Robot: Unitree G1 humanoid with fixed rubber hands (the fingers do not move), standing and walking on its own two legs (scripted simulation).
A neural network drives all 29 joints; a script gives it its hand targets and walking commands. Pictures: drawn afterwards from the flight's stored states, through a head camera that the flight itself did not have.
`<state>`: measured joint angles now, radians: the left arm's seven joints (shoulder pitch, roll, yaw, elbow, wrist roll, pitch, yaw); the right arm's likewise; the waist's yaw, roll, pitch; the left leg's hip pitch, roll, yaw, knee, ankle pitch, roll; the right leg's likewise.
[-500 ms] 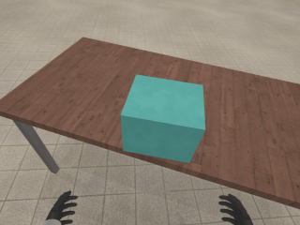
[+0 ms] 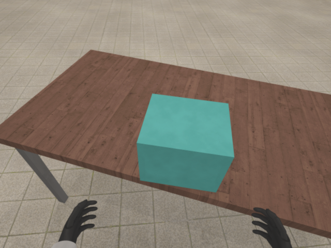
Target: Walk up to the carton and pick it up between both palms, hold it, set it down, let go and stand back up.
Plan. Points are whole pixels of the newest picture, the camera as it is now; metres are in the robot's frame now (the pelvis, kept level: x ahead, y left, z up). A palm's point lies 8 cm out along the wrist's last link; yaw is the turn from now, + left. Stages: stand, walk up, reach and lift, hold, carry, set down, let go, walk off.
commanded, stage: reach and lift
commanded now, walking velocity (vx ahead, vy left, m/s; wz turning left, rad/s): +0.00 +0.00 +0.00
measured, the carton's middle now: (183, 142) +0.45 -0.02 -0.03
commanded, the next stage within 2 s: none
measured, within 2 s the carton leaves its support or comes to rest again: neither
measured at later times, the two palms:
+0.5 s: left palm (80, 199) +0.24 +0.23 -0.01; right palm (275, 219) +0.24 -0.24 -0.02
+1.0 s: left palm (88, 161) +0.32 +0.23 +0.03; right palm (278, 180) +0.31 -0.25 +0.03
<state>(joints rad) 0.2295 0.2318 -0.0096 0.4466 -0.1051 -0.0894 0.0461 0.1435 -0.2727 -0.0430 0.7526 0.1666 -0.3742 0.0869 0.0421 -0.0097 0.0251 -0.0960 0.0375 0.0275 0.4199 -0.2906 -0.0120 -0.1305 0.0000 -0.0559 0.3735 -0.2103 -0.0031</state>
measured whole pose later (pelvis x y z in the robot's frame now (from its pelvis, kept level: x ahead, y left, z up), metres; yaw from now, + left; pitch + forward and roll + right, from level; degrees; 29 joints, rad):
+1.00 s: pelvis -0.03 -0.01 +0.00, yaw -1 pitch +4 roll +0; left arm -0.47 0.34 -0.05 0.96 -0.32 -0.20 -0.01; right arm -0.46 -0.35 0.12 0.97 0.41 -0.23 0.00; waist 0.01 0.00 -0.07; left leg -0.29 0.03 0.02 0.47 -0.26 -0.02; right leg -0.35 0.01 -0.03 0.46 -0.20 -0.02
